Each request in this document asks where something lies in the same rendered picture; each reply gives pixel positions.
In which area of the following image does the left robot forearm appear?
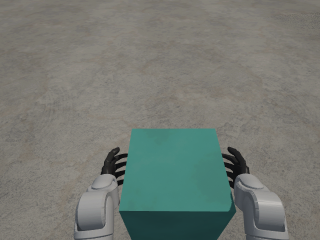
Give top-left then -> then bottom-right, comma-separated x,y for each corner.
73,174 -> 120,240

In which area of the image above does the carton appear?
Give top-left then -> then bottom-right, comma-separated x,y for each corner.
119,128 -> 237,240

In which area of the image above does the right robot forearm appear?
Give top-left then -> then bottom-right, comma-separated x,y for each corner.
233,173 -> 289,240

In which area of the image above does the left robot hand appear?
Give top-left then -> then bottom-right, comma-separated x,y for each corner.
100,147 -> 128,186

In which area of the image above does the right robot hand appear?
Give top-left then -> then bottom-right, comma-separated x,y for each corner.
222,147 -> 250,189

